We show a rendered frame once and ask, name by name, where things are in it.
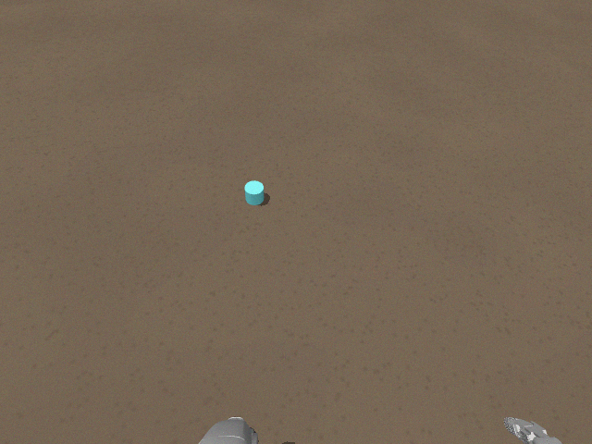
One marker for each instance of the right robot hand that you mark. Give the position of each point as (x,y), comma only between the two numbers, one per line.
(529,433)

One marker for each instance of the tin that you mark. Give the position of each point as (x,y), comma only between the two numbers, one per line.
(254,192)

